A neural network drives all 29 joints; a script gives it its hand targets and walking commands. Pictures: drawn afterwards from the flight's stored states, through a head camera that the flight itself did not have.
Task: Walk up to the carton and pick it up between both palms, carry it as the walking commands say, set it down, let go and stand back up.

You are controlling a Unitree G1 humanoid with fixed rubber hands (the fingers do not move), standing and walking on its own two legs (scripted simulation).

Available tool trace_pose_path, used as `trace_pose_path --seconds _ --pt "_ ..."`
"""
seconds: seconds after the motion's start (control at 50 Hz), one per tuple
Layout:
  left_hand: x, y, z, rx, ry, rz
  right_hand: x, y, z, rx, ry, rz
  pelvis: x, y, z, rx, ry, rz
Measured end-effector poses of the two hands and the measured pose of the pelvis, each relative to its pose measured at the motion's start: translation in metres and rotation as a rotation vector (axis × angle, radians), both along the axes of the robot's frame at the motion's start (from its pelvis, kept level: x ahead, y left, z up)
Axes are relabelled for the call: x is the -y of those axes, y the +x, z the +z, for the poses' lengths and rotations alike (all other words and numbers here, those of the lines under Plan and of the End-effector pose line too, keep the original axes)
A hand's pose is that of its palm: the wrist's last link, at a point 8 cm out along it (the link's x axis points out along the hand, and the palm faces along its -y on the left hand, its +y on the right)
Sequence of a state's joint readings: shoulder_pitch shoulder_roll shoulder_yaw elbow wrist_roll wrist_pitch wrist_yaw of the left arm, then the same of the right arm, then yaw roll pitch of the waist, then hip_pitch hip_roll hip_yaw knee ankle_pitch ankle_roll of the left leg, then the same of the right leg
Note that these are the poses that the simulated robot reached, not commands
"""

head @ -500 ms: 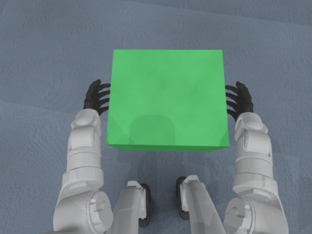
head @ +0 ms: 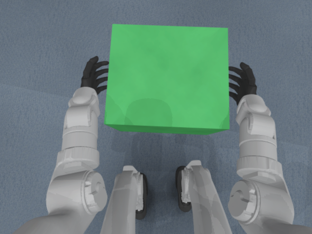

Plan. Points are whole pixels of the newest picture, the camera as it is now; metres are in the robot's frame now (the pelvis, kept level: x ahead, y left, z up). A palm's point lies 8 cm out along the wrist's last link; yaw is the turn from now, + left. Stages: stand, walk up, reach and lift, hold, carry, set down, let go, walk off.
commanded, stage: set down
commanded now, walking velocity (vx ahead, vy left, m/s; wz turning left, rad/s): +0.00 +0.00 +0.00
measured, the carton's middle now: (166, 87) +0.50 -0.03 -0.17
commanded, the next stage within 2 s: none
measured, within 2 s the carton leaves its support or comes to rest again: neither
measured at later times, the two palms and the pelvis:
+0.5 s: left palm (103, 89) +0.50 +0.15 -0.16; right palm (231, 98) +0.45 -0.22 -0.16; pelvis -0.02 +0.01 -0.07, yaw +0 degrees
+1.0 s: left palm (112, 91) +0.52 +0.15 -0.26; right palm (221, 100) +0.47 -0.23 -0.26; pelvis -0.03 +0.00 -0.14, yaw +0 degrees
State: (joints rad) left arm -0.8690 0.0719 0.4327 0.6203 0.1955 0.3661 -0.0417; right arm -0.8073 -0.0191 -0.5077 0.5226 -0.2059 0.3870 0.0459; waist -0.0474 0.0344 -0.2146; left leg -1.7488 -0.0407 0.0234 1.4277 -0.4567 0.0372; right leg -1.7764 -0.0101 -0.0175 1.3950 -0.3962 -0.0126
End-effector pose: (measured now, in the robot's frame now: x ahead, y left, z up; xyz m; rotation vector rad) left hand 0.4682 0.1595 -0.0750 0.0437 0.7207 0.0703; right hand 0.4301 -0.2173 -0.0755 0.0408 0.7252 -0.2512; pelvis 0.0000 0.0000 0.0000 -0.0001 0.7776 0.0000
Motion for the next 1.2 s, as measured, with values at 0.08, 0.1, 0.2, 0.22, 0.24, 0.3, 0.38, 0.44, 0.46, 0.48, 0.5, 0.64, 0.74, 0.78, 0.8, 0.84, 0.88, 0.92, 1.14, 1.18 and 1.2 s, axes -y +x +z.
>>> trace_pose_path --seconds 0.08,0.1,0.2,0.22,0.24,0.3,0.38,0.44,0.46,0.48,0.5,0.64,0.74,0.78,0.8,0.84,0.88,0.92,1.14,1.18,1.2 --pt "0.000 0.005 -0.014 0.002 0.000 -0.002 0.000 0.003 -0.014 0.000 -0.001 -0.003 -0.003 -0.004 -0.013 -0.012 -0.002 0.000" --pt "0.001 0.007 -0.017 0.003 0.000 -0.003 0.000 0.004 -0.018 0.000 -0.001 -0.004 -0.003 -0.005 -0.016 -0.015 -0.002 0.001" --pt "0.003 0.014 -0.034 0.005 0.000 -0.008 0.002 0.007 -0.035 0.000 -0.003 -0.010 -0.006 -0.010 -0.032 -0.027 -0.004 0.001" --pt "0.003 0.015 -0.038 0.005 0.000 -0.009 0.002 0.008 -0.038 0.000 -0.003 -0.011 -0.006 -0.011 -0.035 -0.029 -0.005 0.001" --pt "0.003 0.016 -0.041 0.006 0.000 -0.010 0.002 0.009 -0.042 0.000 -0.004 -0.012 -0.007 -0.012 -0.038 -0.031 -0.005 0.002" --pt "0.004 0.020 -0.052 0.007 0.001 -0.014 0.003 0.011 -0.052 0.000 -0.005 -0.015 -0.007 -0.014 -0.046 -0.037 -0.006 0.003" --pt "0.005 0.024 -0.066 0.007 0.003 -0.016 0.003 0.014 -0.066 -0.001 -0.007 -0.017 -0.007 -0.017 -0.058 -0.046 -0.007 0.004" --pt "0.006 0.027 -0.078 0.007 0.004 -0.018 0.004 0.017 -0.078 -0.002 -0.008 -0.017 -0.006 -0.019 -0.066 -0.052 -0.008 0.006" --pt "0.006 0.028 -0.082 0.007 0.005 -0.018 0.004 0.018 -0.082 -0.002 -0.009 -0.018 -0.006 -0.019 -0.069 -0.054 -0.008 0.006" --pt "0.006 0.029 -0.086 0.007 0.006 -0.018 0.004 0.019 -0.086 -0.002 -0.009 -0.018 -0.006 -0.020 -0.072 -0.056 -0.008 0.006" --pt "0.006 0.030 -0.089 0.008 0.006 -0.018 0.004 0.020 -0.089 -0.002 -0.010 -0.018 -0.005 -0.020 -0.075 -0.058 -0.008 0.007" --pt "0.008 0.038 -0.117 0.010 0.012 -0.022 0.005 0.027 -0.117 -0.001 -0.013 -0.020 -0.002 -0.023 -0.094 -0.069 -0.008 0.008" --pt "0.009 0.043 -0.135 0.011 0.016 -0.027 0.007 0.031 -0.136 0.000 -0.014 -0.022 0.000 -0.025 -0.107 -0.071 -0.008 0.007" --pt "0.010 0.045 -0.142 0.011 0.018 -0.029 0.007 0.033 -0.143 0.001 -0.014 -0.024 0.001 -0.026 -0.112 -0.071 -0.008 0.006" --pt "0.010 0.046 -0.145 0.011 0.018 -0.030 0.008 0.034 -0.146 0.001 -0.014 -0.024 0.001 -0.026 -0.115 -0.071 -0.008 0.006" --pt "0.011 0.048 -0.152 0.012 0.020 -0.033 0.008 0.035 -0.154 0.002 -0.015 -0.025 0.002 -0.026 -0.120 -0.069 -0.008 0.005" --pt "0.011 0.049 -0.159 0.012 0.022 -0.035 0.008 0.037 -0.161 0.002 -0.015 -0.025 0.003 -0.027 -0.125 -0.067 -0.008 0.004" --pt "0.011 0.051 -0.166 0.012 0.024 -0.037 0.009 0.038 -0.168 0.002 -0.016 -0.026 0.003 -0.028 -0.130 -0.065 -0.008 0.004" --pt "0.012 0.061 -0.207 0.004 0.033 -0.049 0.009 0.048 -0.208 -0.004 -0.025 -0.021 0.004 -0.029 -0.156 -0.041 -0.010 -0.001" --pt "0.012 0.063 -0.215 0.002 0.035 -0.051 0.009 0.050 -0.215 -0.005 -0.027 -0.020 0.003 -0.029 -0.161 -0.035 -0.010 -0.001" --pt "0.012 0.063 -0.219 0.001 0.036 -0.052 0.009 0.051 -0.219 -0.006 -0.028 -0.020 0.003 -0.029 -0.163 -0.032 -0.011 -0.002"
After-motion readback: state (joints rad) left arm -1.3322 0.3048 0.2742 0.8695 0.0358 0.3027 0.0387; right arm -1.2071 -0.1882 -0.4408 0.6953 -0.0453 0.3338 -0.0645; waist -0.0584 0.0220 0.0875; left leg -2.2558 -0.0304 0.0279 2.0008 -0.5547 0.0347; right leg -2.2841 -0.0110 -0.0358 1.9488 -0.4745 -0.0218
